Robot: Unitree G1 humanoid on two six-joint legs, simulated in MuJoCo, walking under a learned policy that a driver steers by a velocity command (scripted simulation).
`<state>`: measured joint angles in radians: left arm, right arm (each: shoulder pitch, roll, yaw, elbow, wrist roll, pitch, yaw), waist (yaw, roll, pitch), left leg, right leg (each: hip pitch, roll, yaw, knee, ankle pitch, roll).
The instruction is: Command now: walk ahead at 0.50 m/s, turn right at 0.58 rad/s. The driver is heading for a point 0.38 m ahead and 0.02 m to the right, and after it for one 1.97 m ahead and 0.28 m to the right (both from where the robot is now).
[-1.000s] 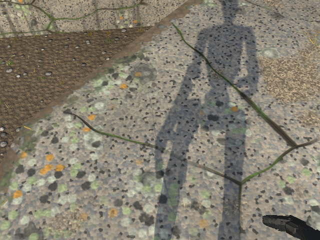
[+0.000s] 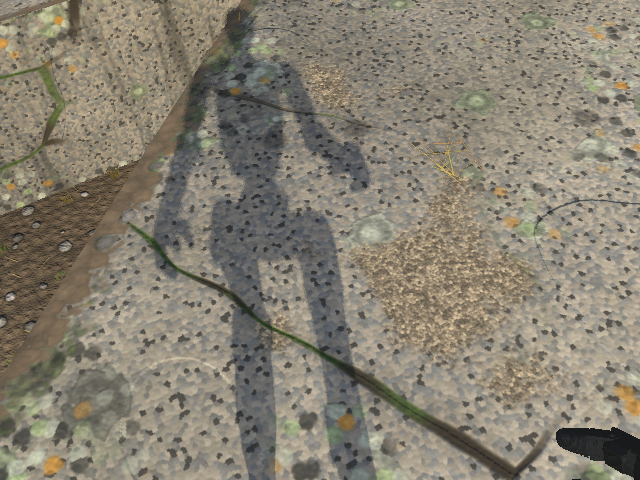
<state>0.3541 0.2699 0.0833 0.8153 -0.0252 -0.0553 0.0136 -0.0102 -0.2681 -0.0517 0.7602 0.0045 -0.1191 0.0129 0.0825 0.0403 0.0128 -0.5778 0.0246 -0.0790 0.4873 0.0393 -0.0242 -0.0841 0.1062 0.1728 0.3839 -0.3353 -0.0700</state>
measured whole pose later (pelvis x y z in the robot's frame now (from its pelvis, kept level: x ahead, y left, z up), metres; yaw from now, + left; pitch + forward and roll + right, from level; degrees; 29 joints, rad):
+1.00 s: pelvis +0.52 -0.12 +0.00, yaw -22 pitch +2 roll -2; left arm 0.35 0.27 0.06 0.78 -0.01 -0.07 -0.01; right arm 0.08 -0.27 -0.04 0.78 0.01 -0.08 0.03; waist 0.06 0.05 0.01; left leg -0.66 0.11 -0.02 0.62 0.07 -0.02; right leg -0.01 0.07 -0.02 0.25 -0.27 -0.05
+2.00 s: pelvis +1.02 -0.33 +0.01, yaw -13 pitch +1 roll -2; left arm 0.31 0.25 0.07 0.87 0.02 -0.10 0.00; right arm 0.18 -0.29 -0.07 0.81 0.02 -0.03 0.01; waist 0.05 0.05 0.01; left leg -0.71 0.11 -0.07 0.85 0.00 0.00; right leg -0.02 0.03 -0.19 0.23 -0.23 -0.04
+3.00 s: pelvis +1.59 -0.35 +0.01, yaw +13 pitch +2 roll -1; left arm 0.37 0.26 0.05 0.87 -0.01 -0.09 -0.02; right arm 0.15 -0.28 -0.05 0.67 0.01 -0.06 0.01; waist 0.08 0.04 0.01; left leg -0.64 0.10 -0.05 0.78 -0.11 0.00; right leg -0.10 0.05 -0.02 0.27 -0.20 -0.04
